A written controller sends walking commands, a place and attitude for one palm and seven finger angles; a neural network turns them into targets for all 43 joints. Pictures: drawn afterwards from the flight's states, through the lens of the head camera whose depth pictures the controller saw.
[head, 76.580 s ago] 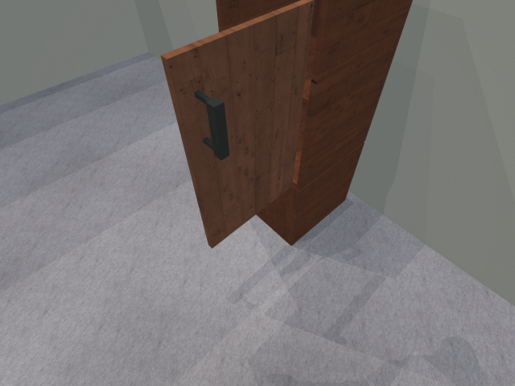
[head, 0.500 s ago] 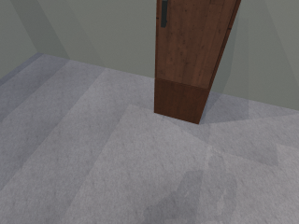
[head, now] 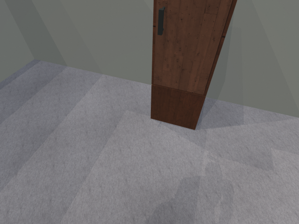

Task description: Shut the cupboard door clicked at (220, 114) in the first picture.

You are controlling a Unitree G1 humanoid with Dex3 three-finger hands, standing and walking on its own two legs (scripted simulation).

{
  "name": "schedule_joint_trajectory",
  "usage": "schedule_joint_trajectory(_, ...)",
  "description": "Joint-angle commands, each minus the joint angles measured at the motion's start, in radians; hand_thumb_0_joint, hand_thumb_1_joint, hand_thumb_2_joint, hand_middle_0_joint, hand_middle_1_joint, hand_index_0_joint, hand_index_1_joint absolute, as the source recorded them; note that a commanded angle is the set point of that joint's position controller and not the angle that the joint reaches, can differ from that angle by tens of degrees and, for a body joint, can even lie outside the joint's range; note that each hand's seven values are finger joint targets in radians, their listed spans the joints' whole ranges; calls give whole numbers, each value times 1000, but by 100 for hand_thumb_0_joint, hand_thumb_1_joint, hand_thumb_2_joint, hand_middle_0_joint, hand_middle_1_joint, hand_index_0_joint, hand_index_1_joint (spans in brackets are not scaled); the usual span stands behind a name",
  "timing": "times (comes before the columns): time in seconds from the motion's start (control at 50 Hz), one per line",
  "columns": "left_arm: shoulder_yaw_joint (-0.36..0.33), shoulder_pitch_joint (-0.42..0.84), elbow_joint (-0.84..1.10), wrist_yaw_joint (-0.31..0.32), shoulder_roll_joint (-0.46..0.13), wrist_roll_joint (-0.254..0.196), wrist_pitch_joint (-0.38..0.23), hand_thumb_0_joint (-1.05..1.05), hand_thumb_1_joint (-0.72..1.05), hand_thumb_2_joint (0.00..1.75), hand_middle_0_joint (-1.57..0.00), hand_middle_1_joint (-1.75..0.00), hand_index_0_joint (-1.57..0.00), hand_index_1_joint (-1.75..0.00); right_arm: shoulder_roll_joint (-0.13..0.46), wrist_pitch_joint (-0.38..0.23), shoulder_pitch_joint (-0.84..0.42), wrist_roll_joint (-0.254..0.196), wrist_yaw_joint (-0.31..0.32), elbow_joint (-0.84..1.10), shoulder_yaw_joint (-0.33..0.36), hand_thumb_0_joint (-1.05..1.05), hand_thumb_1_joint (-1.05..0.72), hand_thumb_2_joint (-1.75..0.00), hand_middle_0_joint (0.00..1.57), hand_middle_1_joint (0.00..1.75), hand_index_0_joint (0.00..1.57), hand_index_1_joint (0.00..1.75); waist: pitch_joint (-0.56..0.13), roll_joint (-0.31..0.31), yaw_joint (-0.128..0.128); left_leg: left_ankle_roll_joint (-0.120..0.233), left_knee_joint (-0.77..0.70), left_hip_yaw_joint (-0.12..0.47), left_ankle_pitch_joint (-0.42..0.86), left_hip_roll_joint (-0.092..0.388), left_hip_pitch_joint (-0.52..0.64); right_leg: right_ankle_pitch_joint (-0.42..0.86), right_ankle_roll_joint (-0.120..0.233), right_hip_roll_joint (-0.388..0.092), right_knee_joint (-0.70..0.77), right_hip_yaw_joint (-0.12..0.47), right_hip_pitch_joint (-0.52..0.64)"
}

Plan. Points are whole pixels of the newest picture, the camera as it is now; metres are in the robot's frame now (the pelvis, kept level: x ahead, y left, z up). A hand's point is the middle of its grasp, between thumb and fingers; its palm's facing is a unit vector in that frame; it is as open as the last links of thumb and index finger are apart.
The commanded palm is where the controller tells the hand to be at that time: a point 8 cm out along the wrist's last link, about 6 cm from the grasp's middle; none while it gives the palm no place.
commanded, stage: look to check the result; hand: left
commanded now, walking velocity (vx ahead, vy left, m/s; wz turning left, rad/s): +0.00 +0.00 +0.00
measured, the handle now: (161, 20) +1.06 -0.01 +0.10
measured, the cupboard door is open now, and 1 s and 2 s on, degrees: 0 0 0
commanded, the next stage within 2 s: stand and wait in 0.54 s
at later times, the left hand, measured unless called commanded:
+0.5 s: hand out of the picture -0.01 +0.17 -0.18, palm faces +0.02 -0.98 -0.19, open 7.3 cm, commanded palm none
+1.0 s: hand out of the picture +0.03 +0.21 -0.17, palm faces -0.01 -0.97 -0.26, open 7.3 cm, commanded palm none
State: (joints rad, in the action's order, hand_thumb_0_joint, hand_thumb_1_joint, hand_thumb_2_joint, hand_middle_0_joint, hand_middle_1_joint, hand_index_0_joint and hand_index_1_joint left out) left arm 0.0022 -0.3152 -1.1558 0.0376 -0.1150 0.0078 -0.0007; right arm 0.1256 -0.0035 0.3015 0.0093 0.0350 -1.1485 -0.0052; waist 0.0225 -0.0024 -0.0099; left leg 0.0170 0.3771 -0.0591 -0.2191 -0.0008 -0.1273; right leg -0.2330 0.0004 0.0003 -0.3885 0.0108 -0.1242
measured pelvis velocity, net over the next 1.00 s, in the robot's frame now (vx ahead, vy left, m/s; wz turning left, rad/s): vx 0.00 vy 0.00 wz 0.00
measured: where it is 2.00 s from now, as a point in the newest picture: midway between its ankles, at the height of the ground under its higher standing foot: outside the picture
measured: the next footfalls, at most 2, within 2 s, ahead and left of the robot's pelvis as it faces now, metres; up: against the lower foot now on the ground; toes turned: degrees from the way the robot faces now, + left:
none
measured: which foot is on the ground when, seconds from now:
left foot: down 0.00-1.00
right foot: down 0.00-1.00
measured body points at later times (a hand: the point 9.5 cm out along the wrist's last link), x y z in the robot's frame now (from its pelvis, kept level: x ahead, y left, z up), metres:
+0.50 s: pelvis -0.01 +0.00 +0.00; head +0.00 +0.00 +0.45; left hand -0.01 +0.23 -0.16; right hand -0.02 -0.22 -0.16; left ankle -0.01 +0.11 -0.75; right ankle -0.01 -0.12 -0.75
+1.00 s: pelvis +0.00 +0.00 +0.00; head +0.01 +0.00 +0.45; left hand +0.03 +0.26 -0.15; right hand +0.03 -0.25 -0.15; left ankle -0.01 +0.11 -0.75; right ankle -0.01 -0.12 -0.75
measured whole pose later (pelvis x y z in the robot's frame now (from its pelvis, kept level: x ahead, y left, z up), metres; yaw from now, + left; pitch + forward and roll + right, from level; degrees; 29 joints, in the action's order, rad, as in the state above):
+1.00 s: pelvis +0.00 +0.00 +0.00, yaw +0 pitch -2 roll +0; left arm -0.01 -0.21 -1.13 0.02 -0.23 0.01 -0.01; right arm 0.23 -0.01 0.20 0.01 0.02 -1.13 0.01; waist 0.05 0.00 -0.01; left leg 0.02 0.34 -0.06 -0.20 -0.01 -0.11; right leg -0.21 0.00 0.00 -0.35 0.01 -0.11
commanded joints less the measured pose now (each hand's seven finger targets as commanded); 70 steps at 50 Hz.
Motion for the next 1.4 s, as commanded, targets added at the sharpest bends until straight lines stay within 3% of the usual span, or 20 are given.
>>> schedule_joint_trajectory(0.0, -22, -78, 21, 4, -102, 1, -13, 0, 90, 90, -20, -30, -20, -30, 93, -9, 74, 1, 8, 22, 14, 0, -90, -90, 20, 30, 20, 30, 71, 7, 5, 14, -66, 91, 112, 96, -23, 112, 25, -85, 73, 77, -68)
schedule_joint_trajectory(0.06, -21, -75, 22, 3, -101, 1, -11, 0, 90, 90, -20, -30, -20, -30, 92, -7, 81, 2, 7, 20, 14, 0, -90, -90, 20, 30, 20, 30, 93, 14, 2, 12, -77, 93, 74, 93, -36, 79, 24, -83, 75, 80, -82)
schedule_joint_trajectory(0.18, -26, -68, 27, 4, -113, 1, -14, 0, 90, 90, -20, -30, -20, -30, 100, -12, 83, 1, 8, 22, 17, 0, -90, -90, 20, 30, 20, 30, 60, 11, 2, 15, -71, 95, 114, 98, -21, 111, 26, -84, 65, 78, -60)
schedule_joint_trajectory(0.24, -24, -68, 28, 3, -113, 1, -12, 0, 90, 90, -20, -30, -20, -30, 101, -9, 75, 2, 6, 24, 18, 0, -90, -90, 20, 30, 20, 30, 88, 4, 2, 14, -79, 94, 71, 96, -28, 74, 27, -85, 75, 82, -86)
schedule_joint_trajectory(0.34, -28, -50, 34, 2, -131, 2, -15, 0, 90, 90, -20, -30, -20, -30, 118, -11, 71, 2, 5, 29, 23, 0, -90, -90, 20, 30, 20, 30, 69, 8, 0, 15, -78, 97, 75, 99, -25, 81, 28, -84, 71, 83, -73)
schedule_joint_trajectory(0.76, -38, 44, 56, -8, -220, 5, -20, 0, 90, 90, -20, -30, -20, -30, 214, -17, -31, 2, -1, 54, 35, 0, -90, -90, 20, 30, 20, 30, 51, 3, 0, 13, -98, 110, 108, 111, 1, 112, 29, -96, 91, 90, -49)
schedule_joint_trajectory(0.88, -41, 72, 62, -10, -251, 4, -25, 0, 90, 90, -20, -30, -20, -30, 244, -19, -66, 2, -4, 59, 39, 0, -90, -90, 20, 30, 20, 30, 14, 13, 1, 13, -92, 112, 152, 115, 29, 159, 31, -102, 94, 89, -27)
schedule_joint_trajectory(1.02, -41, 100, 66, -12, -277, 5, -24, 0, 90, 90, -20, -30, -20, -30, 270, -16, -97, 3, -8, 64, 41, 0, -90, -90, 20, 30, 20, 30, 25, 4, -1, 9, -108, 115, 123, 117, 25, 132, 31, -104, 108, 94, -28)
schedule_joint_trajectory(1.38, -46, 151, 76, -15, -334, 3, -32, 0, 90, 90, -20, -30, -20, -30, 325, -21, -153, 2, -10, 70, 44, 0, -90, -90, 20, 30, 20, 30, -35, 2, 1, 4, -101, 114, 235, 128, 70, 267, 34, -118, 104, 87, 27)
